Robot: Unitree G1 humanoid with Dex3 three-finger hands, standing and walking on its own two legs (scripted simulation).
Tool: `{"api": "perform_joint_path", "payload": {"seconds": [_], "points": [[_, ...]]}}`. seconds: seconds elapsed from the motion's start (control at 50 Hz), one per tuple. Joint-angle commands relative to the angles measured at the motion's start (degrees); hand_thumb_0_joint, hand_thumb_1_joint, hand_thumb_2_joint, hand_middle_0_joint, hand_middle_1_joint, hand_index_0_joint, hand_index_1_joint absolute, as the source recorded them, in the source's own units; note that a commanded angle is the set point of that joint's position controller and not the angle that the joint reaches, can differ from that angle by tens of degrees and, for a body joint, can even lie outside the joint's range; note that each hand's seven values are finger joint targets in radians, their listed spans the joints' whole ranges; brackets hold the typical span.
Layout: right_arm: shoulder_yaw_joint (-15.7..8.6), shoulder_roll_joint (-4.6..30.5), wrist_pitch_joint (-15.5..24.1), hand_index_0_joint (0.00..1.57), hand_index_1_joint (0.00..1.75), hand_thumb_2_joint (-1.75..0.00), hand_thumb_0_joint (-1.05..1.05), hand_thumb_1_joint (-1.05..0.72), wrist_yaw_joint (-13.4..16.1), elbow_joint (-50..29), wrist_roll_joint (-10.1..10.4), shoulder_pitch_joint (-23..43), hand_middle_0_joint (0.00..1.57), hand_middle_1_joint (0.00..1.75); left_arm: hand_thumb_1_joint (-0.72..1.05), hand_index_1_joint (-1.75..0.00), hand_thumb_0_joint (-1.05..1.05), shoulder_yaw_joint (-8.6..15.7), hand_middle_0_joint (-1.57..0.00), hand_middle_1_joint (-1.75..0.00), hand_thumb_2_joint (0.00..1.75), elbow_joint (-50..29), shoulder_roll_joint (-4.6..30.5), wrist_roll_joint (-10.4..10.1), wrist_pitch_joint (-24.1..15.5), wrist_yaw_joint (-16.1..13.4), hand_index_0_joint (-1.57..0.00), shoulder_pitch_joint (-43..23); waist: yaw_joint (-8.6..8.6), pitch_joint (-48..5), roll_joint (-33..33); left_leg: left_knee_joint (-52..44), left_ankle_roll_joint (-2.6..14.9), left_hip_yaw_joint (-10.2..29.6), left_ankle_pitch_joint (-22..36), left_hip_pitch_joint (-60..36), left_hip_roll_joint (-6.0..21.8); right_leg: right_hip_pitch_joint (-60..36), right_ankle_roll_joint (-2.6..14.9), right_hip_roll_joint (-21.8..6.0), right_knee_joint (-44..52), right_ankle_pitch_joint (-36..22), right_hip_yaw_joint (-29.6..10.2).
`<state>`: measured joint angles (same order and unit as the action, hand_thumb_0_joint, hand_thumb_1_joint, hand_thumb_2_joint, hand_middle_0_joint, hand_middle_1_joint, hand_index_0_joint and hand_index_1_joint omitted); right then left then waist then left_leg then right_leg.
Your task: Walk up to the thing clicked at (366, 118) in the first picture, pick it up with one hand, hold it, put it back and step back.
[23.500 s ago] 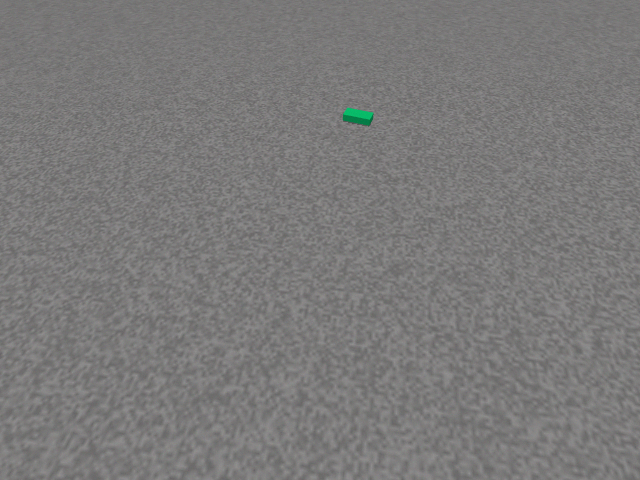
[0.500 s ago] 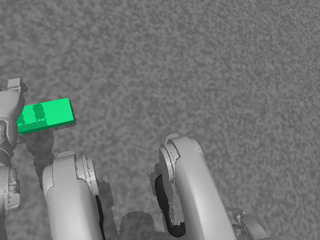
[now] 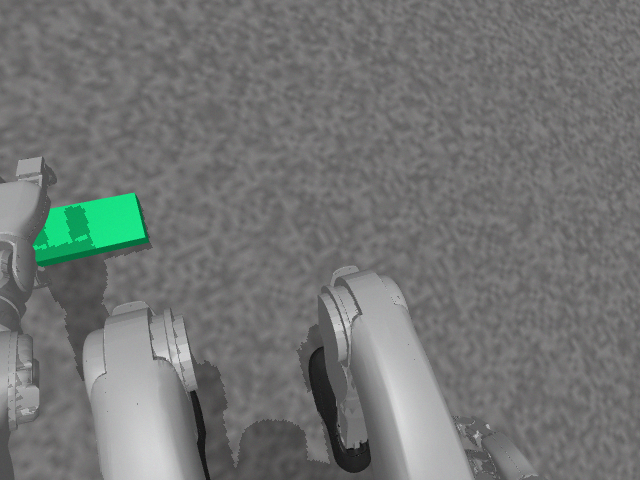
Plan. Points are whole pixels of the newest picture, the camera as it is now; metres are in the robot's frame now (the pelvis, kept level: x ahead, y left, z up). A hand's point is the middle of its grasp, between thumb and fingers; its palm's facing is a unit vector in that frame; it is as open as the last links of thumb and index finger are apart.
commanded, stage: approach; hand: left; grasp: from above
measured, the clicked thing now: (89, 229) +0.46 +0.27 -0.30
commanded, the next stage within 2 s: close in in 0.48 s
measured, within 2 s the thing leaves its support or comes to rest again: neither
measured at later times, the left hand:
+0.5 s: hand (66, 206) +0.46 +0.26 -0.18, palm faces -0.42 -0.10 -0.90, open 14.0 cm
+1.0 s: hand (75, 229) +0.45 +0.27 -0.23, palm faces -0.45 -0.11 -0.89, open 14.0 cm
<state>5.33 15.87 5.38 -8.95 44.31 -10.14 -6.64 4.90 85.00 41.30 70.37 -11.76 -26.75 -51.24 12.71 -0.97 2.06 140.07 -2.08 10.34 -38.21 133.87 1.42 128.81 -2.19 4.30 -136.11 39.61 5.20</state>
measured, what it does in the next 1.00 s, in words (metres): stands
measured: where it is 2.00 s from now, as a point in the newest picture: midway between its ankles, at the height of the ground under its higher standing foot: (270, 449)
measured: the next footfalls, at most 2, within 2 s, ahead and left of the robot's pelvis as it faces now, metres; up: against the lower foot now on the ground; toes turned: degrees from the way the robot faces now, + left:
none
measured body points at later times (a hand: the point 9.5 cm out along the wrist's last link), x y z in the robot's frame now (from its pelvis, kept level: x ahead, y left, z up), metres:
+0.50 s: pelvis +0.00 +0.00 +0.00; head +0.24 +0.06 +0.37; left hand +0.48 +0.27 -0.13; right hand +0.03 -0.26 -0.11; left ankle +0.08 +0.14 -0.28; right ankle +0.10 -0.12 -0.28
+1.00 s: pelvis +0.00 +0.00 -0.01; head +0.25 +0.09 +0.35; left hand +0.46 +0.27 -0.17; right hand +0.06 -0.27 -0.10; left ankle +0.08 +0.14 -0.28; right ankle +0.10 -0.12 -0.28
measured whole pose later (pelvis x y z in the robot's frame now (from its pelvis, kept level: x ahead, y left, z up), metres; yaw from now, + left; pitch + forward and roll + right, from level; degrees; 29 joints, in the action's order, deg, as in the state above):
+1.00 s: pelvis +0.00 +0.00 -0.01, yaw -2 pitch +29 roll -9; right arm 9.5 17.4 9.8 -11.6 42.2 -13.6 -5.2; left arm 5.6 97.8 44.8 74.0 -11.5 -35.1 -58.2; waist 18.4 3.2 5.1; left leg 143.1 -2.4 12.4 -38.6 134.7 1.4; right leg 129.4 -2.5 5.0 -137.8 39.1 6.7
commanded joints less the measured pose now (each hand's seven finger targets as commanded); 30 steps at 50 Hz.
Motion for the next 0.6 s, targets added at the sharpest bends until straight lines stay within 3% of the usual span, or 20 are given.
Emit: {"api": "perform_joint_path", "payload": {"seconds": [0.0, 0.06, 0.1, 0.16, 0.22, 0.26, 0.36, 0.4, 0.42, 0.48, 0.5, 0.52, 0.56, 0.58], "points": [[-4.19, 13.92, 0.61, 0.2, 0.3, -0.89, 0.0, -0.89, 0.41, -0.32, 0.01, -11.69, 0.2, 0.3, -0.54, -1.04, 0.0, -1.03, -0.07, -1.05, 1.01, -7.48, 9.66, -0.6, -0.44, -3.01, -0.07, -18.66, 2.6, -36.53, -15.49, -12.42, 3.47, -6.44, 7.11, -26.27, -0.47, -18.54, 3.71, 0.95, 14.97, -11.69, 5.01], [-4.17, 14.13, 0.91, 0.2, 0.3, -0.89, 0.0, -0.89, 0.47, -0.11, -0.08, -11.96, 0.2, 0.3, -0.54, -1.05, 0.0, -2.65, -0.07, -1.05, 1.02, -9.82, 8.42, -0.24, -0.13, -4.15, -0.07, -23.61, 3.33, -39.33, -18.28, -12.5, 3.02, -6.07, 7.36, -29.52, -0.23, -17.21, 4.01, 1.11, 14.73, -11.67, 5.28], [-4.06, 14.19, 1.47, 0.2, 0.3, -0.89, 0.0, -0.89, 0.17, 0.22, -0.44, -12.06, 0.2, 0.3, -0.53, -1.05, 0.0, -3.98, -0.07, -1.05, 1.0, -7.11, 6.41, 0.09, 0.7, -5.23, -0.07, -25.43, 4.95, -37.25, -19.44, -12.75, 2.76, -6.0, 6.47, -29.67, -0.18, -15.24, 4.16, 0.9, 14.25, -11.13, 6.07], [-3.53, 14.81, 1.6, 0.2, 0.3, -0.89, 0.0, -0.9, 0.06, 0.1, -0.66, -12.16, 0.2, 0.3, -0.54, -1.04, 0.0, -2.95, -0.07, -1.05, 1.03, -3.44, 8.05, 1.03, 2.55, -6.87, -0.07, -26.28, 4.87, -36.39, -19.57, -12.88, 2.86, -6.04, 6.43, -29.03, -0.16, -14.72, 4.2, 1.04, 14.16, -11.46, 6.1], [-2.56, 14.75, 1.32, 0.2, 0.3, -0.89, 0.0, -0.9, -0.36, -0.51, -0.93, -12.08, 0.2, 0.3, -0.54, -1.05, 0.0, 0.5, -0.08, -1.04, 1.05, 0.37, 11.17, 1.13, 5.06, -8.13, -0.07, -23.77, 3.08, -36.95, -18.57, -12.6, 3.36, -6.89, 7.26, -26.42, -0.45, -17.54, 3.94, 1.13, 14.72, -12.04, 5.25], [-2.25, 14.88, 1.52, 0.2, 0.3, -0.89, 0.0, -0.89, -0.69, -1.05, -0.7, -11.42, 0.2, 0.3, -0.55, -1.04, 0.0, -0.6, -0.07, -1.04, 1.04, 1.97, 11.04, 0.86, 6.47, -7.43, -0.07, -24.79, 3.87, -35.31, -18.05, -12.53, 3.7, -7.0, 6.29, -25.51, -0.4, -16.67, 4.0, 1.29, 14.72, -11.29, 5.07], [-1.66, 14.35, 1.54, 0.2, 0.3, -0.89, 0.0, -0.9, -1.38, -2.4, -0.03, -10.96, 0.2, 0.3, -0.54, -1.04, 0.0, 2.02, -0.07, -1.04, 1.02, 1.18, 14.71, -1.52, 8.03, -5.13, -0.07, -19.33, 1.97, -37.95, -15.14, -11.29, 4.43, -7.12, 8.68, -22.5, -0.32, -22.95, 3.55, 1.88, 14.29, -13.34, 3.81], [-2.0, 14.32, 1.48, 0.2, 0.3, -0.89, 0.0, -0.9, -1.62, -2.57, 0.26, -11.56, 0.2, 0.3, -0.55, -1.04, 0.0, 2.15, -0.07, -1.04, 1.02, -1.42, 14.44, -2.8, 7.88, -3.83, -0.07, -19.13, 1.93, -38.68, -15.31, -11.15, 4.48, -7.29, 9.07, -22.48, -0.28, -23.85, 3.43, 1.72, 14.37, -13.72, 3.67], [-1.98, 13.83, 1.19, 0.2, 0.3, -0.89, 0.0, -0.9, -1.63, -2.59, 0.46, -10.93, 0.2, 0.3, -0.55, -1.05, 0.0, 1.74, -0.07, -1.05, 1.02, -2.57, 14.16, -3.41, 7.66, -3.14, -0.07, -18.27, 1.1, -39.5, -15.41, -11.33, 4.39, -7.13, 8.73, -22.03, -0.16, -24.62, 3.61, 1.99, 14.63, -12.78, 3.06], [-2.65, 13.65, 0.64, 0.2, 0.3, -0.9, 0.0, -0.9, -1.35, -2.24, 0.8, -11.88, 0.2, 0.3, -0.56, -1.04, 0.0, 0.67, -0.07, -1.05, 1.01, -5.76, 12.98, -4.1, 6.25, -0.97, -0.07, -19.58, 2.1, -39.04, -15.87, -11.31, 4.15, -6.71, 7.75, -22.13, -0.13, -23.66, 3.84, 1.98, 14.77, -11.54, 3.28], [-2.95, 13.83, 0.65, 0.2, 0.3, -0.9, 0.0, -0.9, -1.36, -1.98, 0.77, -12.43, 0.2, 0.3, -0.57, -1.04, 0.0, -0.5, -0.07, -1.03, 1.03, -5.26, 11.07, -4.16, 5.78, -0.09, -0.06, -18.76, 2.95, -36.89, -14.3, -10.91, 4.2, -6.71, 7.29, -21.79, -0.24, -22.52, 3.81, 1.77, 15.17, -11.16, 3.56], [-3.46, 14.79, 0.78, 0.2, 0.3, -0.9, 0.0, -0.9, -1.32, -2.2, 0.8, -13.33, 0.2, 0.3, -0.57, -1.04, 0.0, -0.2, -0.07, -1.04, 1.03, -7.14, 11.21, -4.13, 4.89, 0.46, -0.06, -19.47, 3.72, -36.55, -14.17, -10.83, 4.07, -6.62, 8.06, -22.21, -0.28, -22.35, 3.87, 1.65, 15.35, -12.06, 4.26], [-3.75, 14.78, 0.67, 0.2, 0.3, -0.9, 0.0, -0.9, -1.14, -1.27, 0.89, -14.08, 0.2, 0.3, -0.56, -1.07, 0.0, -1.82, -0.08, -1.06, 1.08, -7.66, 8.5, -4.31, 3.36, 1.21, -0.07, -19.61, 3.91, -37.1, -14.43, -11.15, 3.67, -6.09, 7.91, -23.45, -0.35, -21.36, 4.03, 1.54, 15.01, -11.83, 5.0], [-4.07, 14.81, 0.82, 0.2, 0.3, -0.9, 0.0, -0.9, -1.07, -1.44, 0.89, -14.69, 0.2, 0.3, -0.57, -1.03, 0.0, -2.59, -0.07, -1.03, 1.02, -8.98, 7.46, -4.33, 2.48, 1.35, -0.07, -20.5, 4.5, -36.53, -14.62, -11.22, 3.57, -5.89, 7.9, -24.11, -0.31, -21.02, 4.05, 1.52, 15.14, -11.89, 5.22]]}}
